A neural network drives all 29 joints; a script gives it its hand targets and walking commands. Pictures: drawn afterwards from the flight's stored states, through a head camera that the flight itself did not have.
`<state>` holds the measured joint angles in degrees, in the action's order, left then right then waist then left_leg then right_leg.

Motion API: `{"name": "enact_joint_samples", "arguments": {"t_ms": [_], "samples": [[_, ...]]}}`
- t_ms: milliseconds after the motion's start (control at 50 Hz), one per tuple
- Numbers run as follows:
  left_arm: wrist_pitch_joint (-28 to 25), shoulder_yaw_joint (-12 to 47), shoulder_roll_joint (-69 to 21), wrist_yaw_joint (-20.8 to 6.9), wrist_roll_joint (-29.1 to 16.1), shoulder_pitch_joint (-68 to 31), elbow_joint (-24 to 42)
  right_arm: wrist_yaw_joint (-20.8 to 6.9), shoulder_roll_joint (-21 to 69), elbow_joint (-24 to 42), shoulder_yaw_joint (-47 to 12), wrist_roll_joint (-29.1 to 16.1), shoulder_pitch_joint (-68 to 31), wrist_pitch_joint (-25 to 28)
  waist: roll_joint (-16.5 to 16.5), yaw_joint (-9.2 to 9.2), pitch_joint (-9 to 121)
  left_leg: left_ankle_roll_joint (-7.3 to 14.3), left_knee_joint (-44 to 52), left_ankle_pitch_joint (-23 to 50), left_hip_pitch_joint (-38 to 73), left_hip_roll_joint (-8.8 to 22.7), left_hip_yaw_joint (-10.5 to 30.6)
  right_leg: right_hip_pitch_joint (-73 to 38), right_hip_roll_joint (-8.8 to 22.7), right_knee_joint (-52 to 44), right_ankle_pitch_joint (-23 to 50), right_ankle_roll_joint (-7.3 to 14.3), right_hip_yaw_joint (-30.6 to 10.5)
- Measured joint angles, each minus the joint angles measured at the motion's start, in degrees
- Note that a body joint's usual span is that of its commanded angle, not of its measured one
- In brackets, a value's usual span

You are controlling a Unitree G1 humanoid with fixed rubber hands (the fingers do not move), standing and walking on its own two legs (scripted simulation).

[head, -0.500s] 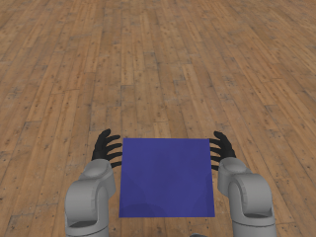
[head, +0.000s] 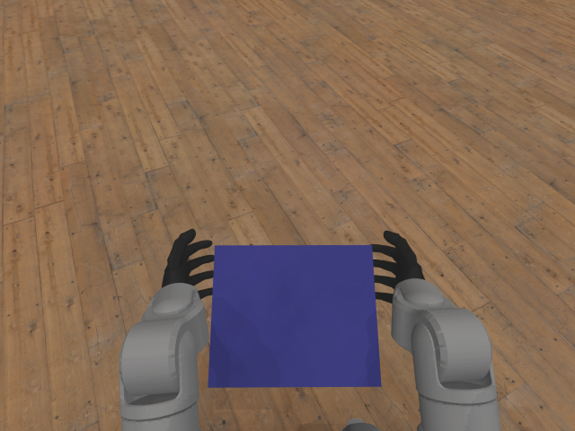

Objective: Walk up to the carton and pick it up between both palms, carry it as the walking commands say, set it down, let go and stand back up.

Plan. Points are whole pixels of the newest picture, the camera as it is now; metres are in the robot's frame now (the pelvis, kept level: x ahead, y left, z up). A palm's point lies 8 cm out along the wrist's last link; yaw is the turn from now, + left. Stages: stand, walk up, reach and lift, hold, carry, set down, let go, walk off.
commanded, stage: carry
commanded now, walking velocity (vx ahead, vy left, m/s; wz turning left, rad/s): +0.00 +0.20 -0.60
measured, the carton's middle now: (292, 311) +0.30 +0.01 -0.01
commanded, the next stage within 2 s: none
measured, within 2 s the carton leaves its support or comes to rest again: neither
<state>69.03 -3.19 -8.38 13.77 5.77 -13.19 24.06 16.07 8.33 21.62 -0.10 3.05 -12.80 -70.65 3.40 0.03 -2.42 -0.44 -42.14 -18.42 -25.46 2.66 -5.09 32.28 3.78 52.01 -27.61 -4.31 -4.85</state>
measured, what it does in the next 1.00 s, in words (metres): steps to the left, turning right: right foot, then left foot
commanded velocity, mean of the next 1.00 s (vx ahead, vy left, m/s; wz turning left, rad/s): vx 0.00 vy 0.20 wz -0.60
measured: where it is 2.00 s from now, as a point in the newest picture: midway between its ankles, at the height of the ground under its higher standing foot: outside the picture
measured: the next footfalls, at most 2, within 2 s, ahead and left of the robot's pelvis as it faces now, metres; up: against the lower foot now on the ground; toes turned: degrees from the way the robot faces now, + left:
right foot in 0.16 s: +0.01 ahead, -0.06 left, +0.00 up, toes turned -12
left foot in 0.46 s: +0.06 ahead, +0.25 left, +0.00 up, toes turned -13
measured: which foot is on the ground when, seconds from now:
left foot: down 0.00-0.18, up 0.20-0.44, down 0.46-0.74, up 0.76-1.00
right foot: up 0.00-0.14, down 0.16-0.48, up 0.50-0.70, down 0.72-1.00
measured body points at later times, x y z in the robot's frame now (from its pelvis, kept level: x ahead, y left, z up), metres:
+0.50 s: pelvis -0.05 +0.14 +0.00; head -0.01 +0.14 +0.45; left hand +0.28 +0.19 +0.09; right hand +0.19 -0.07 +0.09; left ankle +0.02 +0.26 -0.71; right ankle -0.03 -0.05 -0.71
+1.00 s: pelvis -0.04 +0.29 +0.01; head -0.02 +0.26 +0.46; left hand +0.28 +0.22 +0.10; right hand +0.11 +0.00 +0.09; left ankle +0.06 +0.39 -0.69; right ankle -0.09 +0.13 -0.71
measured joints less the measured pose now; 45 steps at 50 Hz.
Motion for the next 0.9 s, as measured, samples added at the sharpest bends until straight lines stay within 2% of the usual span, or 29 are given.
{"name": "enact_joint_samples", "arguments": {"t_ms": [40, 80, 140, 160, 180, 200, 240, 280, 320, 400, 460, 480, 500, 520, 560, 600, 640, 700, 720, 740, 760, 800, 820, 860, 900], "samples": [[0.8, 0.1, 0.2, 0.0, -1.2, 1.0, 0.2, -0.4, -0.2, -1.0, -0.3, 0.6, 0.9, 0.1, 0.2, 1.63, -0.1, 0.9, 0.5, -0.2, 0.6, 0.7, -1.8, 0.6, -0.6, 5.8, -2.0, 0.7, 3.7], [1.3, 0.7, 0.3, -0.1, -2.5, 1.8, 0.8, -0.3, -0.4, -0.9, -0.2, 1.1, 2.1, 0.3, 0.1, 2.86, 0.2, 1.6, 1.8, 0.5, 1.1, 0.9, -3.4, -1.1, -1.0, 5.5, -1.9, 1.4, 6.9], [1.0, 1.4, 0.4, -0.3, -3.6, 2.4, 1.3, -0.6, -0.5, 0.4, 0.5, 1.4, 2.8, 0.4, -0.8, 3.46, 1.1, 2.5, 2.5, 1.2, 0.8, 0.8, -6.0, -7.0, -1.9, -3.2, -0.9, 3.0, 10.1], [0.8, 1.5, 0.4, -0.4, -3.7, 2.3, 1.2, -0.6, -0.5, 0.7, 0.6, 1.5, 2.9, 0.3, -1.3, 3.48, 1.8, 2.7, 2.0, 1.0, 0.2, 0.8, -6.8, -9.6, -2.3, -8.6, 1.9, 4.4, 10.4], [0.3, 1.6, 0.4, -0.5, -3.8, 2.1, 0.6, -0.7, -0.5, 0.8, 1.0, 1.6, 2.8, 0.4, -2.9, 3.32, 1.9, 2.6, 0.9, 0.6, -0.4, 1.7, -7.1, -10.1, -3.1, -11.3, 7.0, 6.3, 10.3], [0.0, 1.9, 0.3, -0.7, -3.7, 1.9, -0.2, -0.7, -0.6, 0.9, 1.4, 1.7, 3.1, 0.5, -4.3, 2.72, 2.1, 1.5, -0.9, -1.1, -1.4, 2.0, -6.2, -9.9, -3.6, -11.5, 8.1, 6.9, 10.3], [-0.2, 2.5, 0.3, -1.0, -3.3, 1.6, -1.5, -0.2, -0.6, 1.4, 1.4, 1.5, 3.9, 0.1, -4.7, 1.42, 2.6, -0.6, -9.4, -8.1, -5.1, -0.1, -2.2, -8.8, -3.0, -11.4, 7.8, 6.7, 9.3], [-0.4, 2.5, 0.3, -1.0, -2.6, 1.6, -2.1, 0.3, -0.7, 1.6, 1.2, 1.1, 3.8, -0.4, -4.9, 0.22, 2.1, -1.3, -17.4, -9.0, -7.7, -0.8, 0.8, -9.0, -2.7, -12.7, 8.7, 5.6, 7.9], [-0.5, 2.4, 0.2, -0.8, -1.9, 1.5, -2.0, 0.4, -0.6, 1.6, 1.0, 0.6, 3.5, -0.5, -4.9, -0.79, 1.6, -1.7, -19.5, -7.5, -8.2, -0.5, 2.6, -9.0, -2.4, -13.9, 10.1, 4.6, 6.1], [-0.9, 1.8, 0.1, -0.3, -0.7, 0.5, -0.9, 0.4, -0.4, 2.6, 0.8, -0.2, 2.2, -0.3, -4.3, -2.18, 1.2, -2.2, -13.1, -6.5, -5.7, 0.1, 4.7, -7.2, -1.5, -14.0, 11.9, 2.2, 2.5], [-0.7, 1.6, -0.1, -0.1, -0.1, -0.4, -0.5, 0.3, -0.3, 2.6, 0.8, -0.2, 1.2, -0.1, -3.3, -2.35, 1.7, -2.0, -0.4, -5.1, -0.1, -0.1, 4.7, -4.8, -0.9, -12.3, 12.2, -0.1, -0.4], [-0.7, 1.2, -0.2, 0.0, 0.1, -0.8, -0.6, 0.3, -0.2, 1.9, 0.8, -0.1, 0.9, 0.1, -2.1, -2.29, 1.6, -1.6, 2.4, -0.8, 0.8, -0.9, 3.6, -3.9, -0.3, -11.2, 11.9, -0.6, -1.8], [-0.5, 0.7, -0.2, 0.0, 0.3, -0.8, -0.8, 0.2, -0.1, 1.0, 0.5, 0.0, 0.6, 0.3, -0.5, -1.85, 1.4, -0.8, 2.3, 0.8, 0.9, -1.7, 2.1, -2.9, 0.2, -9.3, 10.0, -0.2, -3.3], [-0.3, 0.4, -0.1, 0.0, 0.3, -0.4, -0.9, 0.1, -0.1, 0.0, 0.2, 0.0, 0.4, 0.3, -0.1, -1.29, 1.4, 0.0, 1.5, 0.7, 0.6, -1.5, 1.0, -1.4, -0.2, -5.5, 4.9, 0.0, -2.8], [0.3, 0.0, 0.1, 0.0, -0.2, 0.7, -1.0, -0.2, -0.1, -1.3, -0.4, 0.3, 0.8, 0.0, -0.2, 0.13, 1.2, 1.2, 0.9, 0.0, 1.0, -0.4, -1.0, 1.0, -0.8, 3.6, -0.4, 0.4, 0.8], [1.1, 0.4, 0.3, -0.1, -1.5, 1.7, -0.8, -0.4, -0.4, -1.9, -0.6, 0.9, 2.0, 0.0, -0.2, 1.54, 1.3, 2.0, 2.2, 0.2, 1.8, 0.0, -2.8, 1.0, -0.8, 7.9, -0.7, 1.0, 4.5], [1.5, 1.2, 0.5, -0.2, -2.6, 2.5, -0.2, -0.4, -0.5, -1.6, -0.3, 1.3, 3.0, 0.2, -0.4, 2.50, 1.5, 2.7, 3.5, 1.0, 2.4, 0.1, -4.5, -1.3, -1.0, 6.3, -0.6, 1.6, 7.5], [0.9, 1.6, 0.5, -0.3, -3.4, 2.8, 0.5, -0.4, -0.5, -0.1, 0.2, 1.3, 3.2, 0.1, -1.4, 2.66, 2.2, 3.7, 4.1, 1.4, 2.2, 0.0, -7.2, -7.8, -1.8, -4.0, -0.5, 3.2, 10.5], [0.7, 1.5, 0.5, -0.4, -3.5, 2.6, 0.5, -0.3, -0.5, 0.3, 0.2, 1.4, 3.1, 0.1, -1.8, 2.57, 2.8, 3.9, 3.4, 1.0, 1.6, -0.1, -8.2, -10.7, -2.0, -10.1, 1.9, 3.9, 10.9], [0.1, 1.6, 0.4, -0.5, -3.5, 2.3, -0.2, -0.3, -0.5, 0.3, 0.7, 1.5, 2.9, 0.2, -3.7, 2.44, 2.9, 3.9, 2.1, 0.5, 0.9, 1.0, -8.4, -11.5, -3.1, -12.9, 4.9, 5.3, 10.9], [-0.3, 1.8, 0.3, -0.7, -3.5, 2.0, -1.1, -0.3, -0.5, 0.2, 1.2, 1.6, 2.9, 0.3, -5.4, 1.93, 2.9, 2.9, 0.3, -1.2, -0.1, 1.6, -7.6, -11.3, -3.8, -13.4, 6.6, 6.1, 11.0], [-0.5, 2.1, 0.3, -1.0, -3.0, 1.5, -2.4, 0.2, -0.6, 0.7, 1.1, 1.4, 3.7, -0.1, -5.3, 0.85, 3.3, 0.4, -8.2, -8.5, -4.0, -0.3, -3.9, -10.0, -3.2, -13.2, 8.0, 6.5, 9.8], [-0.6, 2.1, 0.2, -1.0, -2.7, 1.4, -2.8, 0.4, -0.6, 1.0, 1.0, 1.2, 3.7, -0.4, -5.2, 0.31, 2.9, -0.3, -13.2, -9.9, -5.8, -0.9, -2.0, -10.0, -2.9, -13.7, 8.6, 6.2, 9.2], [-0.6, 1.9, 0.2, -0.9, -2.1, 1.3, -2.9, 0.6, -0.6, 1.0, 0.9, 0.7, 3.3, -0.7, -5.0, -0.63, 2.1, -1.0, -19.4, -9.2, -7.8, -1.0, 0.7, -10.1, -2.6, -14.9, 9.9, 5.3, 7.5], [-0.6, 1.8, 0.2, -0.7, -1.5, 1.2, -2.3, 0.5, -0.5, 1.1, 0.8, 0.1, 2.8, -0.6, -4.8, -1.43, 1.5, -1.6, -20.0, -7.6, -8.1, -0.5, 2.6, -9.9, -2.3, -15.5, 11.0, 4.3, 5.8]]}}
